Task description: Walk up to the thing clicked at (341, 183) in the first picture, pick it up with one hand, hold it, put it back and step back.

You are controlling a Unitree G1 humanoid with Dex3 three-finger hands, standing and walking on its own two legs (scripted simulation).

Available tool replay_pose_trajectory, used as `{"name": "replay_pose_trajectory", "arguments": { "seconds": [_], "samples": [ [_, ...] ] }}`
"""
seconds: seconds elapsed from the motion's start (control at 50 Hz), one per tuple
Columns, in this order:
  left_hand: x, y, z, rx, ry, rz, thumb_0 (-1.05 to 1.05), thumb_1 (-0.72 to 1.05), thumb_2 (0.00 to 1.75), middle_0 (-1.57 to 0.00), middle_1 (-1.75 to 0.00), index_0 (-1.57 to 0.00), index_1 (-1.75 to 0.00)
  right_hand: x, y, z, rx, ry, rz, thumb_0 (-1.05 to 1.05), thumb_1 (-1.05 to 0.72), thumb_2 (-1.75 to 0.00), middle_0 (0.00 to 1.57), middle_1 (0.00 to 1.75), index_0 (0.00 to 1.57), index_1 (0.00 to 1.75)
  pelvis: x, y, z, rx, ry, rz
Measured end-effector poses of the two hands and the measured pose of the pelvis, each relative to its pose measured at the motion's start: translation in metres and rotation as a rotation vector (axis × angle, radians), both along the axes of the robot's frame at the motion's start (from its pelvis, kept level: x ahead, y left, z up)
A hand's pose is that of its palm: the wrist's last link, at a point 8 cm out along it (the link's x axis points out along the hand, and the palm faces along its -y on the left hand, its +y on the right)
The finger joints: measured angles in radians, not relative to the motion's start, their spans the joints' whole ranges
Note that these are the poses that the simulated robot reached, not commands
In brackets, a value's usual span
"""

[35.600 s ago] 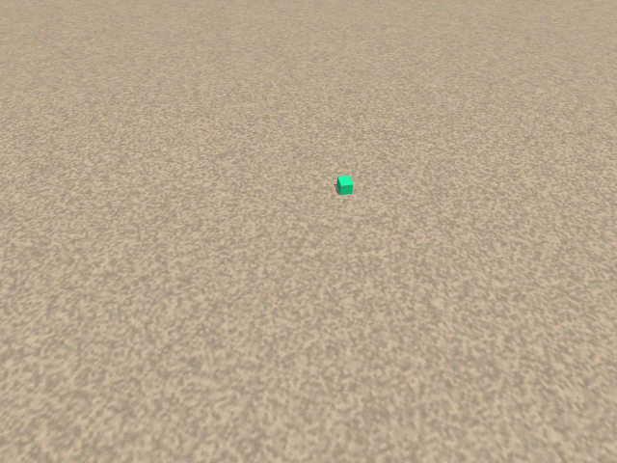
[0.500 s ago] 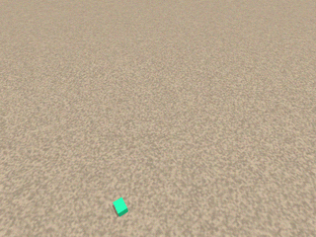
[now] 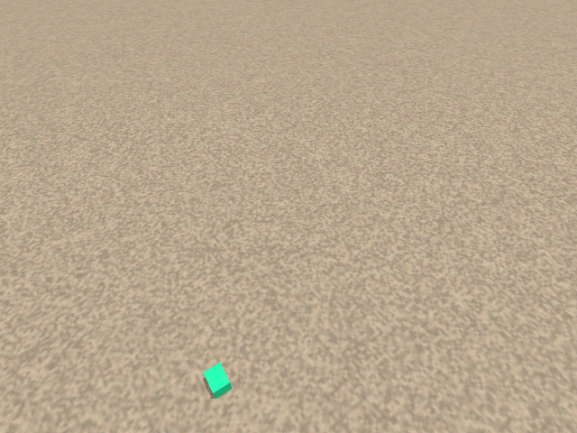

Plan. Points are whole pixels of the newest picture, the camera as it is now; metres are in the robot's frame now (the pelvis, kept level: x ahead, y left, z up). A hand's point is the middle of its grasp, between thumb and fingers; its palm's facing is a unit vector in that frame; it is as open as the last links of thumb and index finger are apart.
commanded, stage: stand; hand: left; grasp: from above
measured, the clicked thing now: (217, 380) +0.46 +0.25 -0.75
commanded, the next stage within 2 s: step back in 0.66 s
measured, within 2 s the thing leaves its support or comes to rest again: neither
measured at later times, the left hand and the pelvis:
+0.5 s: hand out of the picture +0.08 +0.25 -0.16, palm faces +0.00 -0.94 -0.34, open 7.4 cm; pelvis +0.00 +0.00 +0.00, yaw +0 degrees
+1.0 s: hand out of the picture +0.10 +0.31 -0.18, palm faces -0.02 -0.93 -0.38, open 7.4 cm; pelvis -0.05 +0.04 -0.03, yaw -1 degrees
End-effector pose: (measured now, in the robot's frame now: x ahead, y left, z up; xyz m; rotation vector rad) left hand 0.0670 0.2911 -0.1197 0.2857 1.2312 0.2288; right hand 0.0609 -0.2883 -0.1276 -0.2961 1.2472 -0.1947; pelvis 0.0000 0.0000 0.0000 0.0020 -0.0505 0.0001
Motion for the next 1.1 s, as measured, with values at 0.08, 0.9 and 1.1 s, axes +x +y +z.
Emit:
{"name": "replay_pose_trajectory", "arguments": {
  "seconds": [0.08, 0.9, 1.1],
  "samples": [
    [0.001, 0.000, 0.000, 0.001, -0.002, -0.004, 0.01, 0.90, 0.90, -0.20, -0.30, -0.20, -0.30, 0.001, -0.001, 0.000, 0.000, -0.001, 0.000, 0.00, -0.90, -0.89, 0.20, 0.30, 0.20, 0.30, 0.000, -0.001, 0.000, 0.000, 0.002, 0.000],
    [0.013, 0.042, -0.012, 0.044, -0.048, -0.066, 0.01, 0.90, 0.90, -0.21, -0.30, -0.21, -0.30, -0.018, -0.009, 0.004, -0.079, -0.014, -0.028, 0.00, -0.90, -0.89, 0.20, 0.30, 0.20, 0.30, -0.035, 0.025, -0.018, -0.002, 0.023, -0.015],
    [0.008, 0.061, -0.021, 0.028, -0.083, -0.100, 0.01, 0.91, 0.90, -0.20, -0.30, -0.20, -0.30, -0.078, 0.020, 0.016, -0.124, 0.039, -0.032, 0.00, -0.90, -0.89, 0.20, 0.30, 0.21, 0.30, -0.070, 0.047, -0.016, -0.028, 0.027, -0.032]
  ]
}}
